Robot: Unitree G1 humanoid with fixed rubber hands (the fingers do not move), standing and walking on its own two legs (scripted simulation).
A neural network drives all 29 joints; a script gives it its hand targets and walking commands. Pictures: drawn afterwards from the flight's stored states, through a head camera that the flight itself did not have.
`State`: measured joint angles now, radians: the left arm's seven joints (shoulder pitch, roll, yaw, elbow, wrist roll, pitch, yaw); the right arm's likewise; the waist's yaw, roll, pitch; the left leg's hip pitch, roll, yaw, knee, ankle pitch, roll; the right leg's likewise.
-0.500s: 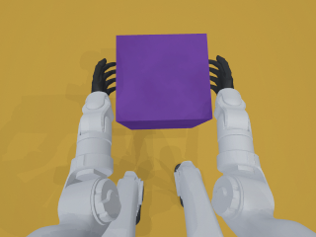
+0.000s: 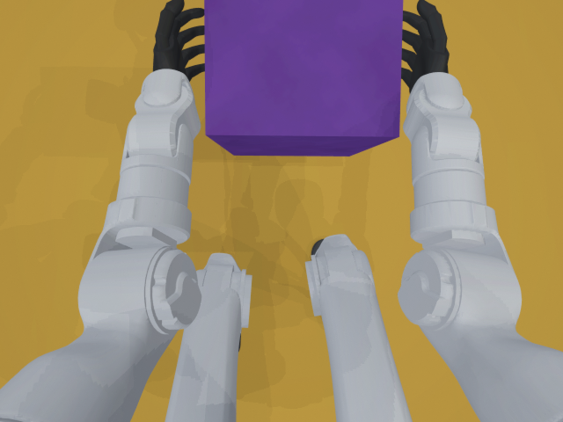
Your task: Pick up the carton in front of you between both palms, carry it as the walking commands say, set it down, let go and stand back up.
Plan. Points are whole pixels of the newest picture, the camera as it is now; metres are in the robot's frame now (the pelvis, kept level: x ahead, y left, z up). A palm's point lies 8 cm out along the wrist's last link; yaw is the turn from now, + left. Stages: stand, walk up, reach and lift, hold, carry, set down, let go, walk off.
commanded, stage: set down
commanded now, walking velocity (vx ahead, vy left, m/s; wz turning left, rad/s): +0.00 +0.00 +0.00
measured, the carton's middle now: (296, 77) +0.54 -0.09 -0.20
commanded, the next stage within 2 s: none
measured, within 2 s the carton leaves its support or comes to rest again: rests again in 0.80 s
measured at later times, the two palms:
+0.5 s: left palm (204, 83) +0.57 +0.06 -0.25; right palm (395, 84) +0.52 -0.24 -0.25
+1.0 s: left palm (205, 89) +0.56 +0.06 -0.27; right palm (392, 97) +0.51 -0.24 -0.27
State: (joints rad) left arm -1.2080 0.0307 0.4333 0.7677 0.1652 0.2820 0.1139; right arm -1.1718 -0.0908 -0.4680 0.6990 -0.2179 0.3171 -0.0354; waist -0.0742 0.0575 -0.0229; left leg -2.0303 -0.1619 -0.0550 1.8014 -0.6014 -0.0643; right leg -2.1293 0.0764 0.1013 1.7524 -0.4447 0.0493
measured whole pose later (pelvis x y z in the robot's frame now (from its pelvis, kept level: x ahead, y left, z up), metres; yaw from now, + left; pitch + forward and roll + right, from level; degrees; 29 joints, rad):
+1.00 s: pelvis -0.01 +0.01 -0.10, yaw +1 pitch +38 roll +0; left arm -1.55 0.22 0.19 1.05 -0.01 0.22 0.15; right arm -1.42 -0.27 -0.45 0.92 -0.10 0.25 0.03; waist -0.13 0.07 0.39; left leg -2.18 -0.21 -0.04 2.19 -0.67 -0.06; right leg -2.24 0.01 0.05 2.12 -0.54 0.05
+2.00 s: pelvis -0.02 +0.00 -0.10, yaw +0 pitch +35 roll +1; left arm -1.57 0.38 0.03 0.98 -0.18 0.20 0.15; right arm -1.51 -0.43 -0.25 1.04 0.17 0.13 -0.06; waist -0.11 0.03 0.42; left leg -2.14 -0.10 -0.02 2.19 -0.67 -0.04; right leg -2.22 0.00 0.01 2.12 -0.51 0.00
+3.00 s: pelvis +0.03 -0.01 +0.16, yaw +0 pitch +45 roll +2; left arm -1.19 0.22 0.29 0.86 0.10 0.23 0.08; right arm -1.10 -0.29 -0.39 0.82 -0.07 0.19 0.07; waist -0.09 0.04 -0.02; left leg -1.53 -0.07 -0.06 1.12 -0.38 -0.03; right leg -1.60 0.02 0.04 1.09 -0.28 0.00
